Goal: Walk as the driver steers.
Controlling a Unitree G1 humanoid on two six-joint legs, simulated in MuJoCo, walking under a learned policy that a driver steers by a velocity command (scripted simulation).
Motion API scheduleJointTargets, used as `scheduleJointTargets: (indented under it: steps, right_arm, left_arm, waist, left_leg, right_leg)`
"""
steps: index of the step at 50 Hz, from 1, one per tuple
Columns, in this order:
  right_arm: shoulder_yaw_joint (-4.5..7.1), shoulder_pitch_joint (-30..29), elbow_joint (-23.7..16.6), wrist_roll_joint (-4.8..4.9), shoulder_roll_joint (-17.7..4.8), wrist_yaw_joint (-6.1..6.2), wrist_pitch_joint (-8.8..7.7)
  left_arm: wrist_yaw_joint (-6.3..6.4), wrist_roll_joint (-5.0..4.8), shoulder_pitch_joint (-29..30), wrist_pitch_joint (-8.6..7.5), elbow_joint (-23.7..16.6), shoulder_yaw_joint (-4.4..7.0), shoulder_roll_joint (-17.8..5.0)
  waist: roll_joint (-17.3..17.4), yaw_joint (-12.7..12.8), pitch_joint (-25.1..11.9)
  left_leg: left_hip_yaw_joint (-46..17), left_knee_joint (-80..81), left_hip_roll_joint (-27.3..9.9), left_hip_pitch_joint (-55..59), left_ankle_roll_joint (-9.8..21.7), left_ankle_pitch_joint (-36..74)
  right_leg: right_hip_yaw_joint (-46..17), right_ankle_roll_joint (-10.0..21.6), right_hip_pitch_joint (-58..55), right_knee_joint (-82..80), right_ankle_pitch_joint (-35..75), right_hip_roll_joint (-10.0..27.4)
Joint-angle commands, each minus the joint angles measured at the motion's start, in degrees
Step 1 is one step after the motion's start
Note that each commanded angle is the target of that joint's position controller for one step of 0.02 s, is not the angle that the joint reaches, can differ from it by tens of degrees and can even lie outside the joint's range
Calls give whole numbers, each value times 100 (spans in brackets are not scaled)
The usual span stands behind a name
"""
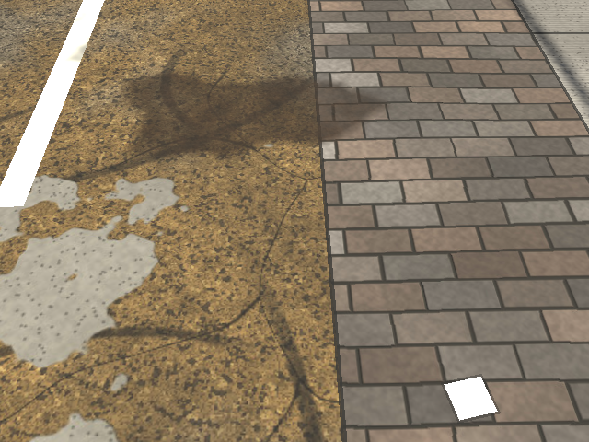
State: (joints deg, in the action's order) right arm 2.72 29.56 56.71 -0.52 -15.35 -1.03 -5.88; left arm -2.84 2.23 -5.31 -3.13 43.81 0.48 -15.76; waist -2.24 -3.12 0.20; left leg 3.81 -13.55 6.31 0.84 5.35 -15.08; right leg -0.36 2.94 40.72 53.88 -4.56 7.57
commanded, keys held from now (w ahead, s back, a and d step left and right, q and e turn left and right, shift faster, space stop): w+shift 0.36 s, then w+e+shift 0.16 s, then e+shift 0.48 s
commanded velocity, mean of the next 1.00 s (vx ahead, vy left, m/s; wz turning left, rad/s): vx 0.72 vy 0.00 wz -0.42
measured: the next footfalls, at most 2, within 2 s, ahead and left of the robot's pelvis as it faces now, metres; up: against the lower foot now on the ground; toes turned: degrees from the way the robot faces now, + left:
right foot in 0.18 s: +0.41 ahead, -0.10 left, +0.00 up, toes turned -3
left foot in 0.62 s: +0.86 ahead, +0.10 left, +0.00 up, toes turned -6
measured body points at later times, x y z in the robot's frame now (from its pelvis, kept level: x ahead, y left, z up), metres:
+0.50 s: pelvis +0.50 -0.02 +0.00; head +0.51 -0.02 +0.45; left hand +0.40 +0.24 -0.14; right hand +0.73 -0.25 -0.07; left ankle +0.70 +0.14 -0.68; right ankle +0.37 -0.10 -0.74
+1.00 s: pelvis +0.84 -0.02 -0.01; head +0.87 -0.06 +0.43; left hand +1.13 +0.15 -0.08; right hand +0.83 -0.34 -0.13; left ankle +0.82 +0.11 -0.74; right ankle +0.93 -0.16 -0.72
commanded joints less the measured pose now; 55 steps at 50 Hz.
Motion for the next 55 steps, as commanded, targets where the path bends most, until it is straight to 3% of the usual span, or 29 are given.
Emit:
scheduleJointTargets:
  steps: [1, 5, 7, 8, 9, 10, 11, 12, 14, 17, 20, 24, 27, 29, 30, 31, 32, 33, 34, 35, 37, 39, 41, 47, 51, 52, 53, 54, 55]
  right_arm:
    - [94, -377, -390, 99, -644, -11, -227]
    - [111, -59, -173, 72, -938, 59, -212]
    - [166, -72, -124, -62, -1208, 161, -87]
    - [195, -190, -120, -150, -1304, 223, 9]
    - [195, -439, -166, -190, -1287, 261, 83]
    - [66, -236, -350, -122, -698, 191, 61]
    - [-41, 383, -503, 154, -176, 50, -50]
    - [21, -327, -606, 84, -645, 127, -69]
    - [-38, -1178, -829, 9, -501, 103, -95]
    - [-132, -1211, -965, -185, -160, -64, 156]
    - [-206, -2349, -1512, -279, -181, -163, 207]
    - [-320, -3259, -1843, -123, -147, -301, 104]
    - [-248, -3445, -1919, -130, -405, -173, 98]
    - [-136, -2687, -1748, -227, -690, -9, 8]
    - [-61, -1697, -1478, -253, -840, 77, -66]
    - [50, -808, -1322, -366, -1186, 175, -127]
    - [140, -373, -1334, -570, -1629, 157, -119]
    - [175, -769, -1574, -38, -1531, 68, -72]
    - [116, -1151, -1687, 20, -1065, 97, 15]
    - [69, -1520, -1631, 29, -819, 139, 43]
    - [44, -2080, -1542, -44, -553, 181, 18]
    - [70, -2611, -1503, -55, -431, 176, 23]
    - [126, -3061, -1514, -23, -524, 221, 26]
    - [312, -3189, -1480, 290, -995, 275, 199]
    - [385, -3161, -1509, 427, -1074, 235, 447]
    - [335, -2792, -1484, 250, -860, 194, 479]
    - [234, -2318, -1614, -62, -535, 164, 455]
    - [256, -2271, -1589, 50, -884, 123, 422]
    - [295, -2648, -1630, 228, -1037, 115, 398]
  left_arm:
    - [-100, -67, 765, -89, -528, -87, -131]
    - [-12, -80, 957, -117, -600, -52, -342]
    - [94, -44, 232, -114, -424, 73, -628]
    - [180, -56, -790, -105, -122, 181, -840]
    - [283, -21, -2042, -77, 268, 301, -1031]
    - [392, 105, -2794, -51, 406, 475, -1545]
    - [310, 82, -2538, -38, 418, 570, -1750]
    - [224, -10, -1919, -46, 341, 542, -1298]
    - [202, -6, -1481, -157, 503, 415, -661]
    - [251, -67, -1484, -276, 786, 265, -272]
    - [225, -192, -1769, -386, 903, 294, -441]
    - [208, -295, -1911, -461, 850, 423, -805]
    - [223, -291, -2177, -412, 925, 468, -988]
    - [282, -229, -2319, -321, 967, 518, -1190]
    - [317, -258, -2126, -270, 919, 555, -1297]
    - [345, -305, -2012, -256, 763, 519, -1017]
    - [414, -412, -2729, -216, 563, 306, 165]
    - [385, -417, -3008, -164, 464, 147, 115]
    - [438, -544, -2286, -82, 260, 363, -537]
    - [466, -565, -1674, -14, 54, 448, -789]
    - [448, -469, -1675, 186, 63, 538, -611]
    - [430, -525, -1736, 405, -90, 499, -183]
    - [412, -471, -1297, 475, -406, 480, -130]
    - [32, -339, -936, 576, -610, 614, -568]
    - [71, -343, -1711, 568, -560, 944, -1140]
    - [212, -325, -1836, 502, -529, 1056, -1542]
    - [253, -141, -1283, 471, -838, 1038, -2011]
    - [124, -26, -1117, 322, -1119, 936, -1808]
    - [80, -114, -867, 216, -1195, 857, -1599]
  waist:
    - [327, 199, 897]
    - [450, 210, 681]
    - [797, 624, -24]
    - [896, 1108, -559]
    - [814, 1731, -1066]
    - [-39, 1685, -1714]
    - [-1718, 963, -2499]
    - [-593, 984, -1757]
    - [499, 689, -357]
    - [156, 131, 220]
    - [99, 204, 831]
    - [165, 406, 840]
    - [156, 512, 680]
    - [-113, 245, 2]
    - [-231, -250, -475]
    - [-242, -577, -1119]
    - [1417, -90, -2319]
    - [2308, -179, -3784]
    - [1564, -284, -2963]
    - [1116, -204, -1849]
    - [739, 296, -809]
    - [961, 635, -376]
    - [965, 718, 2]
    - [661, 686, -354]
    - [386, 1204, -589]
    - [-734, 1109, -340]
    - [-1846, 353, -784]
    - [-1106, 575, -2015]
    - [-413, 585, -1674]
  left_leg:
    - [-583, 1515, -1213, -1457, 521, 2050]
    - [-244, 1170, -1497, 202, 316, 4986]
    - [-166, -143, -1658, 825, 211, 6935]
    - [-141, -1396, -1714, 712, 184, 7185]
    - [-46, -3100, -1572, 84, 147, 6481]
    - [12, -5460, -1024, -1456, 129, 3922]
    - [-689, -7392, 50, -3431, -45, -1025]
    - [-1042, -7530, -438, -4184, 155, -658]
    - [-947, -6705, -929, -4113, 151, -60]
    - [-958, -5894, -1245, -3536, -59, -143]
    - [-519, -4632, -1526, -4085, -336, 527]
    - [-80, -2317, -1133, -2487, -469, 2394]
    - [-84, -1715, -891, -2458, -381, 2458]
    - [-68, -1477, -453, -1649, -267, 1751]
    - [-163, -1192, -561, -569, -236, 2153]
    - [-693, -1544, -1405, 866, -201, 2765]
    - [-2346, -2491, -3745, 2748, 119, 6225]
    - [-3864, -1840, -3672, 3508, 810, 4858]
    - [-2949, -1589, -3394, 2782, 708, 4440]
    - [-2085, -1399, -3114, 1702, 590, 4604]
    - [-1114, -931, -2643, -9, 477, 4457]
    - [-397, -389, -2576, -1094, 444, 3629]
    - [163, -89, -2499, -1691, 474, 3711]
    - [995, -637, -2427, -846, 247, 3605]
    - [1230, -2863, -2215, -818, -243, 4062]
    - [1151, -4367, -1630, -1843, -609, 1305]
    - [699, -6349, -500, -3553, -1025, -2734]
    - [-739, -6921, -405, -3870, -950, -2602]
    - [-877, -6830, -583, -4071, -810, -2106]
  right_leg:
    - [523, 34, -945, -1502, 1293, -169]
    - [789, 357, -1236, -2314, 1416, -643]
    - [845, 496, -2041, -2228, 478, -1090]
    - [752, 589, -3021, -2130, -11, -1215]
    - [551, 716, -4266, -2217, -355, -1000]
    - [-978, 1002, -5700, -2140, -2123, 274]
    - [-4601, 1760, -6825, -3393, -3203, 1527]
    - [-4447, 1587, -6397, -3758, -3085, 1224]
    - [-2747, 1317, -4538, -3969, -1633, 860]
    - [-1743, 1071, -2985, -4498, -1480, 392]
    - [-1258, 1170, -2528, -5118, -1013, 123]
    - [-759, 1002, -2038, -5495, 574, -177]
    - [-822, 831, -3406, -4954, 2331, -18]
    - [-805, 492, -4145, -3335, 4475, -153]
    - [-745, 283, -3858, -1987, 4308, -371]
    - [-771, 161, -2851, -466, 2770, -678]
    - [-269, 14, -1252, 1924, -3002, -1310]
    - [-1067, -206, -418, 3012, -3268, -1228]
    - [-812, -292, 33, 3031, -2975, -772]
    - [-471, -388, 212, 2752, -2524, -550]
    - [-332, -521, -253, 2419, -2032, -181]
    - [-194, -526, -709, 1830, -1897, 21]
    - [-9, -533, -821, 793, -1417, 34]
    - [465, -50, -1695, -1197, 342, -259]
    - [864, 535, -2964, -2075, 0, -924]
    - [-203, 828, -3642, -2701, 2604, -547]
    - [-2546, 1910, -4648, -2496, 4507, 620]
    - [-3863, 2418, -4936, -3282, 2771, 1286]
    - [-3503, 2146, -4633, -3491, 1835, 1274]
Velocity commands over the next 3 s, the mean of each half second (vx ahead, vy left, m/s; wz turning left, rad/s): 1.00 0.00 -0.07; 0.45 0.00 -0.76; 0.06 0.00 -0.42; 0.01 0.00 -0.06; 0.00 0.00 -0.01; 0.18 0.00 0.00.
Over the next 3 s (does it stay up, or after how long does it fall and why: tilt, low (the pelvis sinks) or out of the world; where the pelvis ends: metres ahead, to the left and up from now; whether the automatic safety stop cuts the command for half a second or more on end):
stays up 1.02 -0.07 0.01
